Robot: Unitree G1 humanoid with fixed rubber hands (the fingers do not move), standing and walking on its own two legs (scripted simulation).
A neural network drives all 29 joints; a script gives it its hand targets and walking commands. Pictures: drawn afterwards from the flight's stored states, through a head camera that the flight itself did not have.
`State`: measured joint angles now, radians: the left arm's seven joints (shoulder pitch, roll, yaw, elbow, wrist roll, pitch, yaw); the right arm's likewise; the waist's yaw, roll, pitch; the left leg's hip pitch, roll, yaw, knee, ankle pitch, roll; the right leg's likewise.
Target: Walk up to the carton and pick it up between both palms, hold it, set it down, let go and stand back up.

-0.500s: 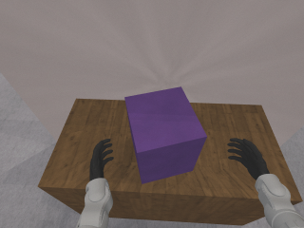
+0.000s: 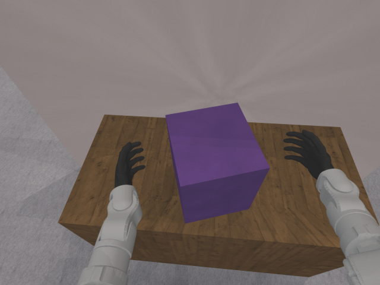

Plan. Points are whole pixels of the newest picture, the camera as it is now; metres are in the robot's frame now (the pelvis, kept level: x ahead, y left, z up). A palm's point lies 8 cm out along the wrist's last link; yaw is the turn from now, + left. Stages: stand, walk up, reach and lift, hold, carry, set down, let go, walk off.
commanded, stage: reach and lift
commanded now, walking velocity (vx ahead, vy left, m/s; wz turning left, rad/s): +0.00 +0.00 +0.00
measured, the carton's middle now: (210, 165) +0.43 +0.04 -0.09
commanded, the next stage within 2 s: none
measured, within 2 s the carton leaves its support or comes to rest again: neither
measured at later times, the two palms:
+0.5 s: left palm (121, 155) +0.33 +0.22 +0.06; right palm (300, 126) +0.46 -0.16 +0.07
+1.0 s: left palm (127, 161) +0.34 +0.22 +0.02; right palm (281, 127) +0.48 -0.12 +0.04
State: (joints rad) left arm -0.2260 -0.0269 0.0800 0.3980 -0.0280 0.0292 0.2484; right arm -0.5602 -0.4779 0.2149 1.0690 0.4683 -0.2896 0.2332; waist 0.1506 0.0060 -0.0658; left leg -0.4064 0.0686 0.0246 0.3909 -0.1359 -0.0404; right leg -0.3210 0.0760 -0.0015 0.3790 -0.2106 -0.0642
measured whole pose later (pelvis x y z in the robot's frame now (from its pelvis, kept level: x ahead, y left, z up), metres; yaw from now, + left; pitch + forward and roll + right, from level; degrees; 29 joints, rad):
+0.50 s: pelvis +0.00 +0.00 +0.00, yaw +0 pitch +14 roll -1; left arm -0.48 -0.03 0.16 0.49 -0.03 0.15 0.23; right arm -0.86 -0.47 0.18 1.17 0.39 -0.13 0.19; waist 0.22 0.03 -0.12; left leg -0.51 0.07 0.02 0.36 -0.10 -0.04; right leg -0.42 0.08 -0.01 0.35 -0.17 -0.06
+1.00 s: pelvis +0.00 +0.00 -0.01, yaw +0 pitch +20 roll -1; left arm -0.59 -0.07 0.21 0.77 0.03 -0.03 0.20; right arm -0.98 -0.40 0.06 1.41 0.24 -0.22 0.17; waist 0.24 0.01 -0.19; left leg -0.66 0.07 0.00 0.41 -0.10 -0.04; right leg -0.56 0.08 -0.02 0.38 -0.17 -0.06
